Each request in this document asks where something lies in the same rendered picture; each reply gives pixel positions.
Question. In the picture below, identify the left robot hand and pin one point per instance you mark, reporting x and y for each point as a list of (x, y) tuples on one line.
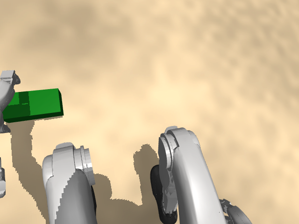
[(8, 79)]

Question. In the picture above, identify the right robot hand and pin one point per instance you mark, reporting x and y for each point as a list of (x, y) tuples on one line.
[(235, 214)]

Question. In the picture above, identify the carton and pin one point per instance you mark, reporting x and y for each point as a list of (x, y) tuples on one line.
[(29, 105)]

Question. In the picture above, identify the right robot foot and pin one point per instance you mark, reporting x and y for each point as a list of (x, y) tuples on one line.
[(157, 190)]

